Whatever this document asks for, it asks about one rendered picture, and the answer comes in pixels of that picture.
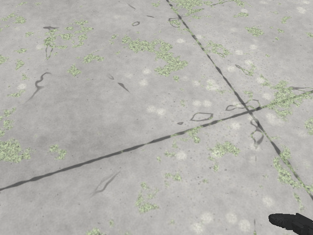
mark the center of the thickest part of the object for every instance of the robot right hand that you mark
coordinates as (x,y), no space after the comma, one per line
(298,223)

